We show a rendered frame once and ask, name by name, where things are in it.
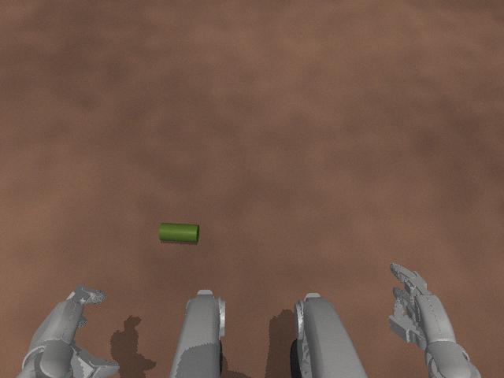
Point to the right robot arm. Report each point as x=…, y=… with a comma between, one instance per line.
x=446, y=359

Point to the right robot hand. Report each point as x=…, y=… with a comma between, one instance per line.
x=427, y=321

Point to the left robot arm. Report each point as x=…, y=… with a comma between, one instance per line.
x=48, y=359

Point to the can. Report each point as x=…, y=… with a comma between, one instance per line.
x=179, y=232

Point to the left robot hand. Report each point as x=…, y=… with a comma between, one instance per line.
x=61, y=324

